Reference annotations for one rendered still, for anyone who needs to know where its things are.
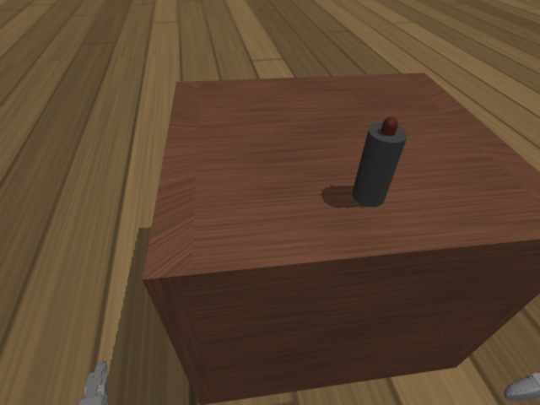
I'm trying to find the bottle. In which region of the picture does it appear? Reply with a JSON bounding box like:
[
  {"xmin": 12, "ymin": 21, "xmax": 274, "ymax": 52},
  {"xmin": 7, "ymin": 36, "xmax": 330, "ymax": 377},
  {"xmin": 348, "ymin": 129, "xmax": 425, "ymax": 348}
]
[{"xmin": 352, "ymin": 117, "xmax": 408, "ymax": 207}]

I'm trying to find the left robot hand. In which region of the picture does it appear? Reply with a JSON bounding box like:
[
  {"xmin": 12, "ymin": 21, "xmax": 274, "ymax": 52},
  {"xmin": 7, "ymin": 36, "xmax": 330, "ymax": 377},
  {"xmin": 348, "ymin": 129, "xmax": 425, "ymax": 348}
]
[{"xmin": 78, "ymin": 360, "xmax": 108, "ymax": 405}]

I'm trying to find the right robot hand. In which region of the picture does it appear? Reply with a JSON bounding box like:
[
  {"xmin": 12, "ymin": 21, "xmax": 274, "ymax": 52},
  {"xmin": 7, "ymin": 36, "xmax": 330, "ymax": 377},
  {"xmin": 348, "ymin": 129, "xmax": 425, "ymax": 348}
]
[{"xmin": 504, "ymin": 373, "xmax": 540, "ymax": 401}]

